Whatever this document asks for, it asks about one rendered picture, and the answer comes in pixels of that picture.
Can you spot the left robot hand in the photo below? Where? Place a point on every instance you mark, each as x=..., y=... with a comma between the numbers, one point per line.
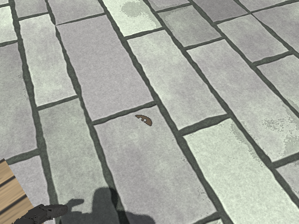
x=42, y=213

